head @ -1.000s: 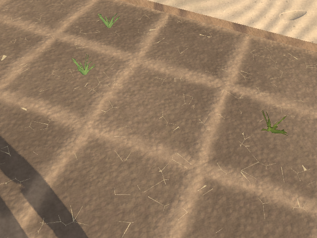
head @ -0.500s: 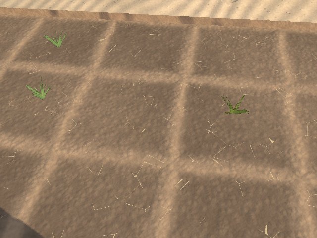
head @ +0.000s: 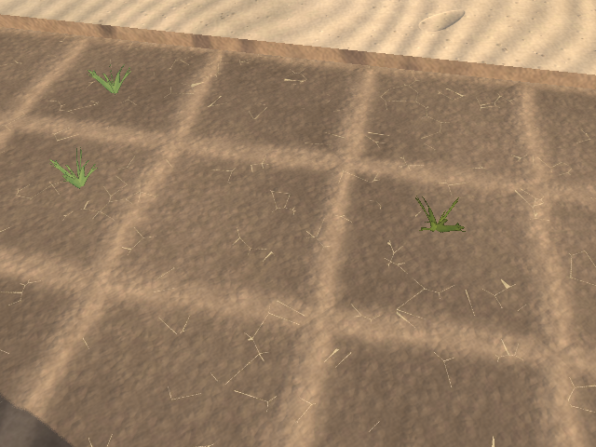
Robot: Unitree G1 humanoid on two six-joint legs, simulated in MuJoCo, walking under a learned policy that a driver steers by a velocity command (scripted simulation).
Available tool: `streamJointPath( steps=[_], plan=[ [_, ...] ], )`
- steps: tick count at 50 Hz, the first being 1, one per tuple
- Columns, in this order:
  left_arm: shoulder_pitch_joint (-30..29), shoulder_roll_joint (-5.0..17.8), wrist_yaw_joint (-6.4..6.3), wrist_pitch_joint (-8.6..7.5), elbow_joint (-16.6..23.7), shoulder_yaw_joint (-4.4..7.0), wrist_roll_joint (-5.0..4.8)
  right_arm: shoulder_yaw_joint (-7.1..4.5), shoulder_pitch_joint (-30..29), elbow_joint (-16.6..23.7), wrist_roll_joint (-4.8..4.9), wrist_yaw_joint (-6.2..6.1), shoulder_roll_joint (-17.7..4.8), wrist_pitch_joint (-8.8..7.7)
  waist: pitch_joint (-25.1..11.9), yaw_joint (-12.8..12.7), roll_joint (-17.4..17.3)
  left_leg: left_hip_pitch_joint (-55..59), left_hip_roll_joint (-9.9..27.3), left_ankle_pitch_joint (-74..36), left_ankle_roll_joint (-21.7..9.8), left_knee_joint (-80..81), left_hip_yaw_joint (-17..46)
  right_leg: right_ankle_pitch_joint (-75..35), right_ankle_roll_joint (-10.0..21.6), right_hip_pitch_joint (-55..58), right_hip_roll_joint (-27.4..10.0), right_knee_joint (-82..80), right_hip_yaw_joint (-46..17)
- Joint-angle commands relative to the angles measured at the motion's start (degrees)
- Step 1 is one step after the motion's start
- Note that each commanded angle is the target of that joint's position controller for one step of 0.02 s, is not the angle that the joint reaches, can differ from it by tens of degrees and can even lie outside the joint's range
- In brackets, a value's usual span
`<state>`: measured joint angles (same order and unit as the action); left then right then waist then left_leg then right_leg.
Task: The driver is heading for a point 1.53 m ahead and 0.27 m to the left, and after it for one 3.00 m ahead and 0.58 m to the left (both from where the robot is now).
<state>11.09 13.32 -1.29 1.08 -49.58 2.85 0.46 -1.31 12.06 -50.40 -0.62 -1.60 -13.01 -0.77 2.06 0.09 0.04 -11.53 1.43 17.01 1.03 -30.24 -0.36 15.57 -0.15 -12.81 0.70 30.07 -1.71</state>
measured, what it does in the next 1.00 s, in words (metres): stands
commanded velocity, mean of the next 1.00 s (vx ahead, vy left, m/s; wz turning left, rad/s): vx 0.04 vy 0.00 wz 0.00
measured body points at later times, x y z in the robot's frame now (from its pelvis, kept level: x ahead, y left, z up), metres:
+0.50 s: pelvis +0.00 +0.01 +0.00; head +0.01 +0.01 +0.45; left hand +0.05 +0.26 -0.15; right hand +0.05 -0.25 -0.14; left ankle -0.01 +0.13 -0.73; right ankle +0.01 -0.12 -0.73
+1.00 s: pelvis +0.04 -0.01 -0.01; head +0.05 -0.02 +0.44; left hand +0.05 +0.24 -0.16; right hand +0.03 -0.26 -0.16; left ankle -0.01 +0.13 -0.73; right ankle +0.01 -0.11 -0.74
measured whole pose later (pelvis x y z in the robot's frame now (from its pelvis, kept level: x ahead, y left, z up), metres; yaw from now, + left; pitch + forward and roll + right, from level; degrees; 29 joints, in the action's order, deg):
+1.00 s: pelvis +0.04 -0.01 -0.01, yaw +0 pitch +0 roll +0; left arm 15.7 10.9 -1.2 -2.6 -63.6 1.3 -0.2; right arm -1.6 18.8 -60.8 0.5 -2.3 -12.9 -1.5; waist 0.5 0.4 -1.5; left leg -12.3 1.6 22.1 1.3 -35.3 0.8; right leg 19.8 2.0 -13.3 1.2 33.9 1.4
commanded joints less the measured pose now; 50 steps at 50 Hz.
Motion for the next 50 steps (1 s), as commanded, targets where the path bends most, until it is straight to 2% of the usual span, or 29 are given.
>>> streamJointPath(
  steps=[1, 18, 36, 37, 38, 39, 40, 42, 43, 44, 45, 46, 47, 48, 49, 50],
  plan=[
    [-1.12, 5.48, -0.40, -0.83, 1.36, 1.16, -0.11, -1.49, 0.26, 1.63, 0.10, -0.26, -6.77, -0.57, -1.19, 0.35, 0.29, -1.61, 1.82, -6.01, -1.12, 6.01, 2.00, -7.88, 1.09, 1.08, -2.17, -4.89, -2.49],
    [0.57, 4.95, -1.21, -0.71, -7.92, 0.63, -0.42, -0.99, 2.06, -4.95, 0.35, -0.57, -5.58, -0.30, -0.20, -0.01, -0.23, -1.20, 0.57, -7.54, -1.31, 7.16, 1.04, -9.30, 0.79, 2.10, -1.91, -5.76, -1.39],
    [2.26, 3.79, -1.34, -0.69, -12.72, -0.39, -0.52, -0.28, 5.06, -8.97, 0.48, -0.75, -4.24, -0.12, 0.65, -0.11, -0.10, -1.47, 0.05, -7.18, -1.66, 7.76, 0.87, -8.42, 0.46, 1.42, -1.59, -6.40, -0.48],
    [3.38, 3.19, -1.37, -0.65, -13.40, -0.56, -0.55, -0.19, 6.23, -9.69, 0.52, -0.81, -3.80, -0.02, -0.70, -0.12, -0.29, -0.94, -0.51, -1.11, -1.89, 8.06, 0.40, -2.68, 0.60, 1.86, -0.83, -6.28, 0.39],
    [3.87, 3.54, -1.47, -0.57, -13.64, -0.39, -0.93, -0.53, 6.54, -9.85, 0.91, -1.00, -4.62, 0.18, 0.09, -0.09, -0.87, -1.88, -1.03, 8.87, -2.80, 7.97, 0.45, 6.91, 1.16, 0.42, 0.53, -4.80, 1.71],
    [3.85, 4.13, -1.55, -0.67, -13.41, -0.16, -1.19, -0.94, 6.39, -9.54, 1.23, -1.19, -5.84, 0.28, 2.17, -0.01, -1.73, -3.87, -0.40, 18.83, -4.15, 8.47, 1.90, 16.24, 1.93, -2.69, 1.19, -3.43, 2.23],
    [3.14, 4.21, -1.52, -1.09, -12.79, -0.13, -1.17, -1.15, 6.54, -9.10, 1.44, -1.26, -6.42, 0.10, 4.77, 0.31, -2.39, -5.78, 1.29, 25.58, -5.63, 9.93, 4.52, 20.97, 2.69, -6.13, 1.00, -2.32, 1.94],
    [1.51, 2.21, -0.92, -2.88, -11.49, -0.55, -1.26, -1.86, 9.44, -9.28, 2.04, -0.96, -8.12, -1.07, 6.81, 1.57, -6.05, -4.16, 7.35, 30.47, -9.32, 14.04, 13.62, 17.09, 2.97, -11.55, 0.67, 3.25, 2.66],
    [0.70, 0.60, -0.55, -3.75, -11.06, -0.94, -1.16, -2.22, 9.82, -9.39, 1.99, -0.81, -8.92, -1.51, 6.84, 1.59, -8.91, -3.04, 11.44, 28.16, -11.35, 16.77, 19.22, 9.61, 2.48, -12.44, 1.09, 7.89, 4.48],
    [0.64, 0.19, -0.26, -4.29, -10.97, -1.09, -0.91, -2.30, 8.86, -9.00, 1.67, -0.70, -8.90, -1.65, 6.84, 1.14, -9.08, -4.67, 13.48, 22.39, -12.56, 17.47, 21.71, 6.43, 2.78, -10.73, 0.03, 9.79, 3.53],
    [2.41, -0.15, -0.05, -4.54, -11.39, -1.20, -0.84, -2.10, 6.50, -8.18, 1.40, -0.59, -8.35, -1.66, 6.20, -0.57, -8.38, -6.71, 12.90, 15.53, -12.09, 16.11, 19.89, 6.16, 3.36, -7.21, -0.29, 7.96, 3.32],
    [5.68, -1.08, 0.04, -4.47, -12.32, -1.53, -0.80, -1.79, 3.17, -7.35, 1.53, -0.35, -7.80, -1.59, 5.73, -3.01, -8.32, -9.42, 10.41, 7.93, -9.99, 12.50, 15.37, 5.33, 3.96, -1.31, -0.20, 0.63, 3.34],
    [8.45, 0.99, -0.01, -4.21, -13.46, -1.10, -0.33, -1.42, 1.91, -6.85, 1.65, -0.21, -6.14, -1.53, 4.79, -3.56, -4.65, -10.80, 6.10, 0.03, -6.69, 6.63, 9.72, -1.84, 3.84, 3.81, -1.26, -4.30, 0.62],
    [9.92, 6.29, -0.05, -3.89, -14.14, 0.15, -0.73, -0.86, 3.06, -6.43, 1.08, -0.58, -3.27, -1.65, 2.91, -1.77, 5.23, -11.09, -1.90, -1.19, -2.27, -2.74, -0.66, -9.03, 5.39, 4.98, -5.10, -6.55, -5.78],
    [10.85, 7.14, 0.18, -3.85, -14.15, -0.07, -0.93, -0.12, 4.90, -6.47, 0.49, -1.06, -1.08, -1.68, -0.05, -1.31, 11.97, -11.49, -2.68, 3.08, 0.62, -6.90, -1.75, -15.91, 9.45, 6.91, -11.32, -8.87, -14.22],
    [10.07, 4.46, 0.26, -4.05, -13.76, -0.99, -0.36, -0.10, 5.48, -6.80, 0.87, -1.27, -1.71, -1.58, -0.14, -0.91, 10.80, -10.93, -1.26, 6.10, 1.36, -8.05, 0.01, -25.30, 11.71, 7.20, -14.41, -9.26, -17.21]
  ],
)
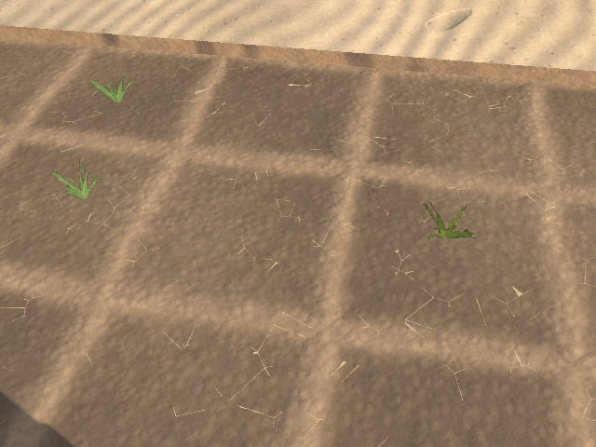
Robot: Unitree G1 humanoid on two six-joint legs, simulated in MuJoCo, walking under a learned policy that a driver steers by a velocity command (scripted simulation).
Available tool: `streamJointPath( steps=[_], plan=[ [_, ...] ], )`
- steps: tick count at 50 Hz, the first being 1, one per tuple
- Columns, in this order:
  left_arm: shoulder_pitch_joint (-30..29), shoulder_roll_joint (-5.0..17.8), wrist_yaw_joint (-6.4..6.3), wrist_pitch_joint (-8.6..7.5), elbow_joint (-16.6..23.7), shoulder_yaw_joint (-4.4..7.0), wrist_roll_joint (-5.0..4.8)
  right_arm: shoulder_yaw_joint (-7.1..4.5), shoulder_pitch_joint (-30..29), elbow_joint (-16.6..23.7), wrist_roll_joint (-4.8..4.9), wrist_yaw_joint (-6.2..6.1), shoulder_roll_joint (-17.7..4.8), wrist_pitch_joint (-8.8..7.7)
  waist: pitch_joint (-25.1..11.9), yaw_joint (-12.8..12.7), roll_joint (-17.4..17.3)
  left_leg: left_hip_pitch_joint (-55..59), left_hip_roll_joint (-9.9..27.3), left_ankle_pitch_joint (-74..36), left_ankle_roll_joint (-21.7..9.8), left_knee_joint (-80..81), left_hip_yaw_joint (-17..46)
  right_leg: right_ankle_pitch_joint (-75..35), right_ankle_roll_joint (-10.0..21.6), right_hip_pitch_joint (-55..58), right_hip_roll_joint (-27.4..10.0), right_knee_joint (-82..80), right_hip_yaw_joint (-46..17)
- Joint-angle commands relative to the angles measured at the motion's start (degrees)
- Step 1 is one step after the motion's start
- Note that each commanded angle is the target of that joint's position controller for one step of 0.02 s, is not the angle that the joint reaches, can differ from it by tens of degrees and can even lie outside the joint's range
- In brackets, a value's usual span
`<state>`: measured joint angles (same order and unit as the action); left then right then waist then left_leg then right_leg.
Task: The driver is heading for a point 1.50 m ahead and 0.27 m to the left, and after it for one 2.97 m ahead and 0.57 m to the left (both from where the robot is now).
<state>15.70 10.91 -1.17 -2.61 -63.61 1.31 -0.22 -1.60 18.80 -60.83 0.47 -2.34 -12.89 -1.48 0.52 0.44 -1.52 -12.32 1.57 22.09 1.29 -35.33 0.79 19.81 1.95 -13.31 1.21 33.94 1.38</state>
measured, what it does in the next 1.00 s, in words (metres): stands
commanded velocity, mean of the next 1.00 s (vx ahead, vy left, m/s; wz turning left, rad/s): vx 0.05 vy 0.00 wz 0.00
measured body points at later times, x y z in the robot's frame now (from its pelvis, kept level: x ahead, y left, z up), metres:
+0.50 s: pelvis +0.02 +0.00 +0.01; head +0.03 +0.00 +0.46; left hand +0.05 +0.25 -0.14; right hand +0.06 -0.25 -0.14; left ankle -0.03 +0.13 -0.73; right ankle -0.03 -0.10 -0.73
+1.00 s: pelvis +0.00 +0.01 +0.01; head +0.00 +0.01 +0.46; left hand -0.02 +0.25 -0.15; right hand -0.01 -0.23 -0.15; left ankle -0.03 +0.12 -0.71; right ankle -0.03 -0.10 -0.73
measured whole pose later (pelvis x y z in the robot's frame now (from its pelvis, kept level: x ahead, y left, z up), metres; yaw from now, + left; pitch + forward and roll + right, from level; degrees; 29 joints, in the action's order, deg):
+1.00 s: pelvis +0.00 +0.01 +0.01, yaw +1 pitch -1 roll +0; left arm 18.0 10.9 -2.3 -1.4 -64.0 2.7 -1.2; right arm -2.0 17.6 -64.3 1.0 -2.4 -10.2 -1.6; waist 0.3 -0.3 0.3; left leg -14.7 0.2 26.0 -2.6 -39.1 -1.2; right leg 20.3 3.2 -10.9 0.9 30.3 1.1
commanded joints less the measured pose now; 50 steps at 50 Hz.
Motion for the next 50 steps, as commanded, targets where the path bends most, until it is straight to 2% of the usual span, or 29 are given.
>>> streamJointPath(
  steps=[1, 3, 4, 5, 6, 7, 8, 10, 14, 21, 30, 42, 43, 44, 46, 47, 48, 49, 50],
  plan=[
    [4.04, 6.13, 0.17, -0.56, 0.47, 0.18, 0.66, 0.24, -0.42, 3.00, 0.05, -0.53, -1.92, -0.61, 1.44, -0.33, 10.84, -9.73, -0.81, 2.66, 1.34, -3.88, -0.63, -37.91, 10.05, 8.26, -15.27, -11.87, -18.87],
    [0.85, 7.29, 0.09, -0.72, 1.63, 0.26, 0.10, 0.62, 0.84, 2.04, -0.37, -0.40, -1.52, -0.15, -0.51, 1.20, 8.25, -7.20, 0.91, -1.45, 0.78, 0.07, 0.15, -49.09, 8.76, 9.53, -14.48, -8.47, -14.79],
    [-0.62, 7.52, 0.01, -0.51, 1.95, 0.25, -0.28, 0.65, 1.66, 1.50, -0.46, -0.19, -1.87, 0.03, -1.32, 2.17, 6.98, -2.38, 1.31, -9.72, 0.18, 5.54, 0.29, -51.19, 6.71, 7.81, -12.33, -7.30, -11.26],
    [-0.43, 8.35, 0.03, -0.33, 2.06, 0.62, -0.72, 0.40, 1.77, 1.24, -0.47, -0.01, -3.52, 0.37, -1.75, 1.73, 5.10, 1.96, 1.09, -20.94, -0.55, 8.68, 0.76, -47.13, 4.15, 6.31, -9.00, -6.66, -7.85],
    [1.23, 8.47, 0.23, -0.24, 2.03, 0.94, -0.63, -0.20, 0.62, 1.26, -0.01, 0.18, -6.52, 0.59, -1.61, -0.28, 0.74, 3.68, 0.56, -30.74, -1.14, 7.07, 0.47, -43.88, 2.30, 6.65, -4.97, -6.11, -4.55],
    [3.40, 8.20, 0.36, -0.10, 1.22, 1.00, -0.32, -0.26, -0.21, 1.42, 0.53, 0.20, -6.43, 0.91, -2.70, -0.86, -0.22, 6.26, 0.36, -34.38, -1.84, 5.74, -0.18, -42.70, 1.45, 6.33, -3.96, -6.69, -4.14],
    [3.46, 7.64, 0.43, 0.04, 0.91, 0.97, -0.50, 0.00, -0.03, 1.22, 0.58, 0.14, -4.86, 1.26, -2.92, -0.42, 0.20, 7.53, 0.66, -35.39, -2.01, 5.72, 0.03, -42.50, 1.29, 6.22, -3.48, -6.86, -3.80],
    [2.27, 5.97, 0.26, 0.71, 0.95, 0.76, -0.82, 0.05, -0.45, 1.02, 0.30, 0.12, -4.11, 1.61, -3.11, -0.14, 1.05, 7.38, 0.83, -35.64, -2.21, 6.47, 0.30, -42.87, 1.27, 7.41, -3.25, -6.50, -3.29],
    [0.87, 6.29, -0.21, 1.91, 1.16, 1.03, -0.30, -0.33, -2.48, 0.75, 0.14, -0.02, -4.54, 1.65, -2.41, -0.42, 0.99, 6.86, 0.78, -34.02, -2.27, 8.05, 0.09, -38.35, 1.02, 8.12, -3.11, -7.60, -3.06],
    [-1.04, 6.39, -0.88, 2.63, 1.14, 1.39, -0.08, -0.83, -4.59, 0.02, -0.09, -0.26, -4.71, 1.61, 0.10, -0.50, 1.40, 5.10, 0.76, -27.89, -2.19, 10.46, 0.09, -29.13, 0.51, 7.36, -2.74, -9.61, -2.76],
    [-1.43, 6.00, -1.29, 2.77, 0.78, 1.43, 0.09, -1.06, -4.46, -1.39, -0.33, -0.47, -4.11, 1.38, 2.02, -0.50, 1.21, 3.33, 0.44, -20.65, -1.94, 12.24, -0.08, -19.27, 0.13, 5.51, -2.45, -11.27, -2.49],
    [0.29, 4.73, -1.38, 2.48, 0.22, 1.04, 0.16, -0.90, -2.13, -2.77, -0.43, -0.65, -2.80, 1.19, 3.69, -0.36, 1.32, 1.14, 0.04, -13.94, -1.89, 13.10, -0.15, -11.35, 0.01, 2.50, -2.39, -12.45, -2.54],
    [1.48, 4.35, -1.45, 2.53, -0.34, 0.97, 0.15, -0.79, -0.92, -3.38, -0.42, -0.71, -2.21, 1.24, 2.35, -0.39, 1.56, 1.46, -0.77, -8.10, -2.05, 12.81, -1.02, -4.92, 0.26, 2.89, -1.86, -12.73, -2.13],
    [1.91, 5.19, -1.62, 2.66, -0.39, 1.33, -0.27, -0.98, -0.58, -3.49, -0.03, -0.84, -2.41, 1.33, 2.99, -0.52, 2.18, 0.03, -2.16, 0.91, -2.67, 10.99, -2.30, 5.74, 1.19, 1.84, -1.39, -12.62, -2.22],
    [2.79, 7.05, -1.82, 2.32, 0.35, 2.02, -0.94, -1.23, -1.75, -2.18, 0.30, -1.01, -2.88, 0.87, 7.26, -1.24, 3.99, -6.54, -2.70, 14.79, -4.19, 7.17, -2.49, 24.25, 4.16, -2.55, -4.32, -14.91, -6.94],
    [4.46, 7.92, -1.69, 1.65, 0.42, 2.33, -1.22, -1.04, -2.93, -1.19, 0.41, -0.81, -1.96, 0.09, 8.85, -2.05, 5.98, -10.36, -2.47, 14.14, -4.47, 3.83, -2.62, 28.24, 6.22, -2.21, -7.86, -17.34, -12.14],
    [6.79, 9.46, -1.45, 0.87, 0.14, 2.92, -1.46, -0.72, -3.93, -0.36, 0.55, -0.36, -0.35, -0.91, 8.95, -2.81, 9.45, -13.20, -2.83, 9.05, -4.17, -2.19, -4.29, 30.67, 8.95, -0.23, -12.95, -21.17, -19.50],
    [7.65, 10.91, -1.27, 0.25, 0.08, 3.54, -1.42, -0.58, -4.77, 0.30, 0.69, 0.23, 0.39, -1.74, 9.02, -3.05, 11.93, -14.02, -1.63, 4.40, -4.50, -9.00, -3.78, 30.72, 12.02, -0.71, -18.29, -24.79, -27.19],
    [6.94, 10.69, -1.15, -0.32, 0.76, 3.58, -0.92, -0.95, -5.52, 0.91, 0.99, 0.76, -0.69, -2.28, 9.38, -2.67, 10.79, -16.01, 0.16, 5.46, -5.30, -14.34, -1.67, 28.73, 13.54, -1.46, -20.89, -26.49, -30.81]
  ],
)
